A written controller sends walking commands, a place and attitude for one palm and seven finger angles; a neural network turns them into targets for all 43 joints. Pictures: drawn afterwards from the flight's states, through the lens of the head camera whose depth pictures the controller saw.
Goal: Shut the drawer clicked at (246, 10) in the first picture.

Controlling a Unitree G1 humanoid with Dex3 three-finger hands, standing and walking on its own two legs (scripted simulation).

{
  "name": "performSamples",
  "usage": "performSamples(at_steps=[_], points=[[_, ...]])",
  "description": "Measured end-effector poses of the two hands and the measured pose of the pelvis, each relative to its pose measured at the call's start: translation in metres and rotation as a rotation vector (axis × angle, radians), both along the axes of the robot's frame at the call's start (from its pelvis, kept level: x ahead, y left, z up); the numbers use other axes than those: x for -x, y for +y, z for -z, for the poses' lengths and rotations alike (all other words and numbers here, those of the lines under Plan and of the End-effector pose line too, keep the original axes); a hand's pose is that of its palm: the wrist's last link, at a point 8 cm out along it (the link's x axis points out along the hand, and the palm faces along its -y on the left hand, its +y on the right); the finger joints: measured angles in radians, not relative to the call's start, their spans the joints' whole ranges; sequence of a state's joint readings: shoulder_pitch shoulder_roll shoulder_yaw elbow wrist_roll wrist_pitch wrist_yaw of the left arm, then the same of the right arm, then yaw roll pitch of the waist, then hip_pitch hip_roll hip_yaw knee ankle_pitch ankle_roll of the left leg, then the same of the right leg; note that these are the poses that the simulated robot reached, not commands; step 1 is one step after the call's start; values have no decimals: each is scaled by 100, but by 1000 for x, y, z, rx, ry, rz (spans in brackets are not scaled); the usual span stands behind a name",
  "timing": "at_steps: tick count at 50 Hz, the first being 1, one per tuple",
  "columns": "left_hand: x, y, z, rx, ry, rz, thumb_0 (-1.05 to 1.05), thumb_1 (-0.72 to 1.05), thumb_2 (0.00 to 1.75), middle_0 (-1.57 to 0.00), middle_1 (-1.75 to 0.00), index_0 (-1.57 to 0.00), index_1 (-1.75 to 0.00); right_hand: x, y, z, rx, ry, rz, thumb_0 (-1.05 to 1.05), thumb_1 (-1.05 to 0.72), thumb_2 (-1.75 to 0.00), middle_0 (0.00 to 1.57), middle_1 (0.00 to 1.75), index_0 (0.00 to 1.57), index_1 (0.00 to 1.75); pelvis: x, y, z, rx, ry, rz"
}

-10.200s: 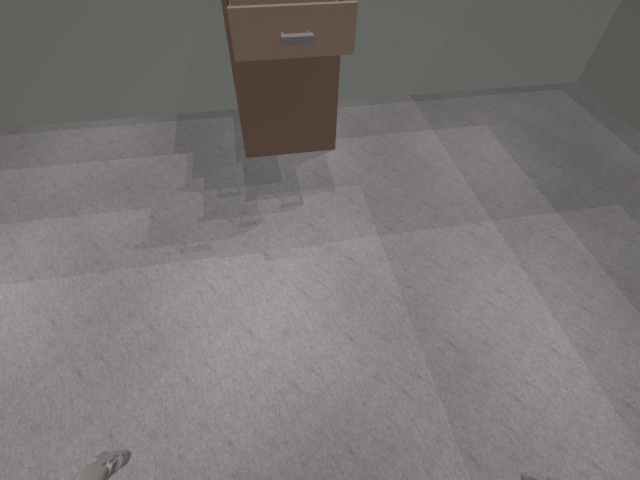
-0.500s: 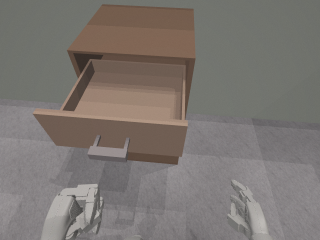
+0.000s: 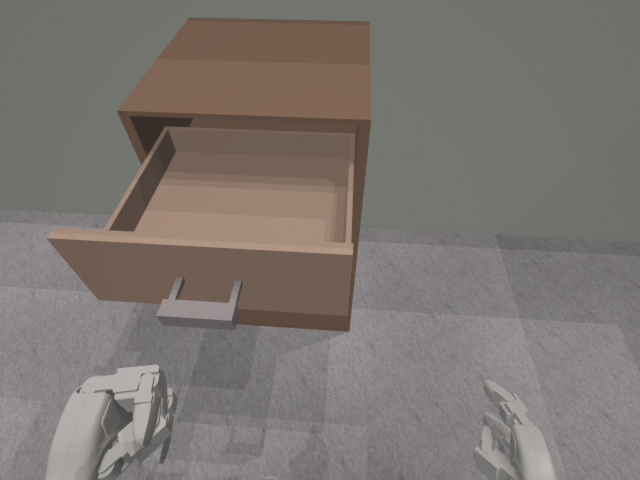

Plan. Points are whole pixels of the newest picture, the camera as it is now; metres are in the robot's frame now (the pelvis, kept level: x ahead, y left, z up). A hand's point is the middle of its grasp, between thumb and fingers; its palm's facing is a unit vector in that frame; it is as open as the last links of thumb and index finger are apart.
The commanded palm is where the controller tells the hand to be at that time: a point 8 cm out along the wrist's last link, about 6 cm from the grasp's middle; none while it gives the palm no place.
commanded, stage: bring the fist close to the handle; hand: left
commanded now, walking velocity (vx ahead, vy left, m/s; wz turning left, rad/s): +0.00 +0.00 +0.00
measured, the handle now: (203, 299) +0.36 +0.20 +0.00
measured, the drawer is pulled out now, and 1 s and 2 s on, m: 0.30 0.30 0.29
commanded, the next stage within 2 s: push the drawer shut in 1.44 s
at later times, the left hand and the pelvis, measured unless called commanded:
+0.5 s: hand (199, 395) +0.21 +0.15 +0.05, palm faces -0.04 -1.00 -0.05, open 3.3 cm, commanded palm +0.18 +0.21 +0.05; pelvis +0.00 +0.00 -0.01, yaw +0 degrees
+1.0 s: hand (209, 378) +0.24 +0.16 +0.00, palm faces -0.05 -1.00 -0.04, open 3.3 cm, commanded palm +0.23 +0.21 +0.00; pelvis -0.01 +0.01 -0.04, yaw -1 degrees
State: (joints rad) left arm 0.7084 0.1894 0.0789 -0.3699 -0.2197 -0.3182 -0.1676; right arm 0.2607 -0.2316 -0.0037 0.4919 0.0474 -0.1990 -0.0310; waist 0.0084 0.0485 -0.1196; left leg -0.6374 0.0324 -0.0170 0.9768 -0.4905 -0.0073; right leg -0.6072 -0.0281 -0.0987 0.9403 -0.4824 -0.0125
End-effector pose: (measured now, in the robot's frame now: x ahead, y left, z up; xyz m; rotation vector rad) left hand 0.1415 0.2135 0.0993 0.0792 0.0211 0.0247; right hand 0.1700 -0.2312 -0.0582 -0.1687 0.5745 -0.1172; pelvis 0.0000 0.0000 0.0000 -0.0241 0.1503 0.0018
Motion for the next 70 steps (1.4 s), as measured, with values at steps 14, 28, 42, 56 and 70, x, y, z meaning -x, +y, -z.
performSamples(at_steps=[14, 28, 42, 56, 70], points=[[-19, 0, 25, 16, 30, 12, 2, 90, 90, -140, -160, -140, -160, -2, -1, 6, 11, 17, -17, 2, -91, -90, 20, 30, 20, 30, 3, -6, 3, -3, 25, -3], [-51, -5, 54, 24, 46, 45, 2, 90, 90, -140, -160, -140, -160, 14, -6, 27, 30, 105, 14, 2, -91, -90, 20, 30, 20, 30, 2, -1, 14, -8, 78, 11], [-71, -4, 85, 34, 25, 80, 2, 90, 90, -140, -160, -140, -160, 15, 0, 50, 48, 147, -9, 2, -91, -90, 20, 30, 20, 30, 9, 6, 33, 1, 141, 12], [-90, -3, 107, 43, 12, 88, 2, 90, 90, -140, -160, -140, -160, 25, 5, 69, 50, 196, -16, 2, -91, -90, 20, 30, 20, 30, 19, 11, 48, 8, 181, 15], [-93, -7, 104, 31, 19, 67, 2, 90, 90, -140, -160, -140, -160, 33, 6, 70, 34, 222, -7, 2, -91, -90, 20, 30, 20, 30, 20, 10, 46, 3, 175, 18]])
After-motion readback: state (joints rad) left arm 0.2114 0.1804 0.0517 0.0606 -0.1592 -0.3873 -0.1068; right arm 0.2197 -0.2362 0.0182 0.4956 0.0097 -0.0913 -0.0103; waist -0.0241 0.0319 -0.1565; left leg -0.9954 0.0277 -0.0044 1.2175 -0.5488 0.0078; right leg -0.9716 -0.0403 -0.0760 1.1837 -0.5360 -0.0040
